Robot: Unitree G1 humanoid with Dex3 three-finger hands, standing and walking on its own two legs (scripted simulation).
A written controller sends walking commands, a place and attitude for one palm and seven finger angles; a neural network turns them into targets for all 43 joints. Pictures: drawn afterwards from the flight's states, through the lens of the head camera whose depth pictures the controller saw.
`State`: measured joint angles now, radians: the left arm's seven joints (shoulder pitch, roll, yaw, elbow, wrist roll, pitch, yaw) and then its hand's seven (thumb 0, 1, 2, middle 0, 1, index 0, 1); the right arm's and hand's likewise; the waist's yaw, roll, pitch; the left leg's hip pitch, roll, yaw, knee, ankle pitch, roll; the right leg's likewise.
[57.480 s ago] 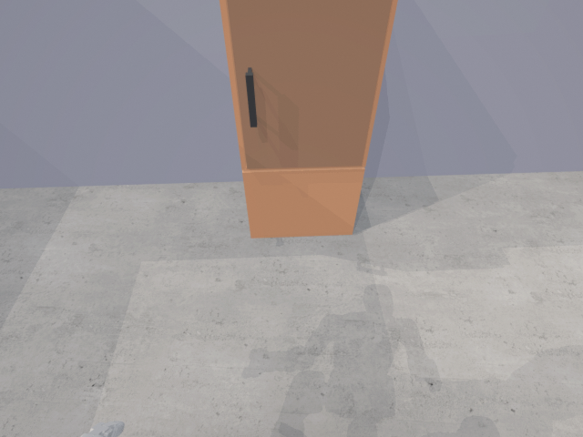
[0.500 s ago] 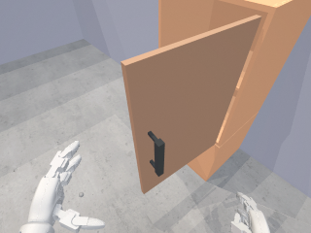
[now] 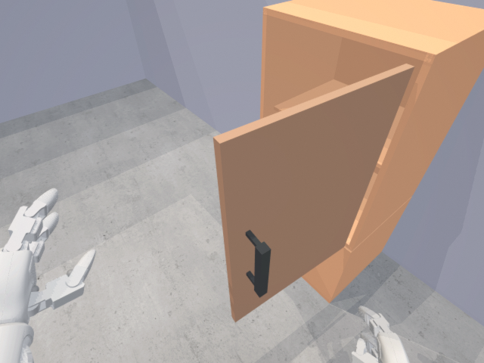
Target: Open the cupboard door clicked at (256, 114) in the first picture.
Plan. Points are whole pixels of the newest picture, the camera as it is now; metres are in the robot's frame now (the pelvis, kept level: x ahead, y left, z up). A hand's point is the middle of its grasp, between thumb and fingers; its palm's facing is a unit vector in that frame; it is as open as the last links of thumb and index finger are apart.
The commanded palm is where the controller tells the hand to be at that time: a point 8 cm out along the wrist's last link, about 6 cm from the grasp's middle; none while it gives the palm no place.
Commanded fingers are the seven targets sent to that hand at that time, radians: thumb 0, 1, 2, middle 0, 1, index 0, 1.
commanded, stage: draw the hand back to the body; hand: left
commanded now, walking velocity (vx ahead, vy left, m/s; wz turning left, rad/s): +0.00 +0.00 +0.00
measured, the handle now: (255, 264) +0.33 +0.01 -0.05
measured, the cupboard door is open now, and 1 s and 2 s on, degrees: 84 84 84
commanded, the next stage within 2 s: step back with the hand held close in 0.46 s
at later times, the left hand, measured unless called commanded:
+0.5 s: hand (65, 260) +0.19 +0.24 +0.17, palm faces +0.42 -0.81 -0.40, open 7.4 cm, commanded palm +0.14 +0.29 +0.18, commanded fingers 0.00 0.90 0.90 -0.20 -0.30 -0.20 -0.30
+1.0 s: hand (68, 265) +0.19 +0.24 +0.16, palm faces +0.31 -0.80 -0.52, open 7.4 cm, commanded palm +0.13 +0.28 +0.19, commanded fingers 0.00 0.90 0.90 -0.20 -0.30 -0.20 -0.30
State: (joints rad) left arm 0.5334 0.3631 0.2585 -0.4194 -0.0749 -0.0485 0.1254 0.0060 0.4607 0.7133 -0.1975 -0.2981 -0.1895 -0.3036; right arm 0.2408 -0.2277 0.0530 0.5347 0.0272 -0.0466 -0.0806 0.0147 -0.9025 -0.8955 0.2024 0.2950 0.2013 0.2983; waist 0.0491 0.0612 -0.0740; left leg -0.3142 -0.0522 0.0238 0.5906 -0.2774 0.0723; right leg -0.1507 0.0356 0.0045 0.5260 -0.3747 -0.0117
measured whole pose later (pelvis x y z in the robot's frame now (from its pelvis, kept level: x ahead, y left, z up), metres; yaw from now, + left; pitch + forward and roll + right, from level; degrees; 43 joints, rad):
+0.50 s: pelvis +0.00 -0.01 +0.01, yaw +0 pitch -2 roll -1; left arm 0.50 0.37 0.32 -0.43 -0.08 -0.07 0.11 0.02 0.89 0.90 -0.22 -0.30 -0.21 -0.30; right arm 0.22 -0.23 0.02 0.60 0.02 -0.08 -0.07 0.02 -0.90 -0.90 0.20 0.29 0.20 0.30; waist 0.05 0.06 -0.03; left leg -0.23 -0.04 0.02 0.50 -0.24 0.05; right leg -0.07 0.05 0.01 0.43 -0.33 -0.03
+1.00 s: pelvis -0.03 -0.01 +0.01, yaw -2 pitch +0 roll -1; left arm 0.56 0.44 0.39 -0.46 -0.07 -0.13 0.12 0.02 0.89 0.90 -0.22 -0.30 -0.21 -0.30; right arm 0.17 -0.24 -0.01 0.55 0.03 0.05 -0.08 0.01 -0.91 -0.90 0.20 0.29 0.20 0.30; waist 0.00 0.05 0.03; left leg -0.30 -0.01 0.05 0.47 -0.18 0.05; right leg -0.16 0.07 0.03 0.43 -0.27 -0.02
